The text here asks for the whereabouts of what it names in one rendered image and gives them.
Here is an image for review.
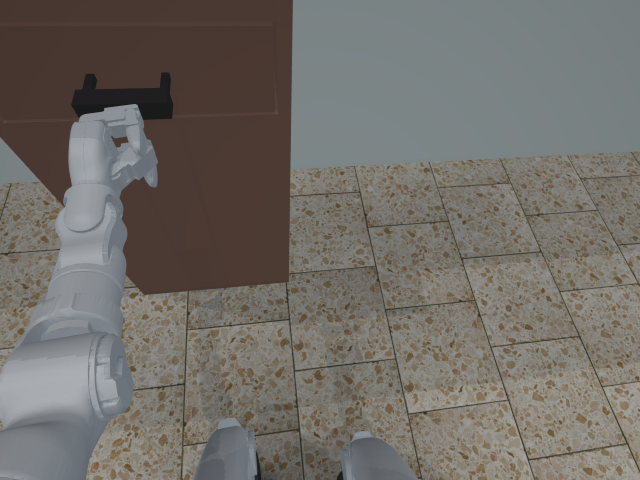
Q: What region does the robot right shin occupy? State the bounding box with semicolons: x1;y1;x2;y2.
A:
350;431;371;444

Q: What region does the cabinet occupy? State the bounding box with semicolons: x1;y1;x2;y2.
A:
0;0;293;295

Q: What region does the left robot forearm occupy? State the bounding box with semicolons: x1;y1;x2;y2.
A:
0;183;127;428

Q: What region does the robot left thigh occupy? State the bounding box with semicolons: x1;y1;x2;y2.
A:
193;426;257;480

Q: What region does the robot left upper arm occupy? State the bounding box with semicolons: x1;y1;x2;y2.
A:
0;331;133;480

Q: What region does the handle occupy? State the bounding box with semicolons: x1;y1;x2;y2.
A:
71;72;173;120

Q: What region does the robot left hand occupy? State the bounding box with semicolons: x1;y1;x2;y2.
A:
68;104;158;198

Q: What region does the drawer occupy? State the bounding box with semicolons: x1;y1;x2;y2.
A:
0;22;275;120

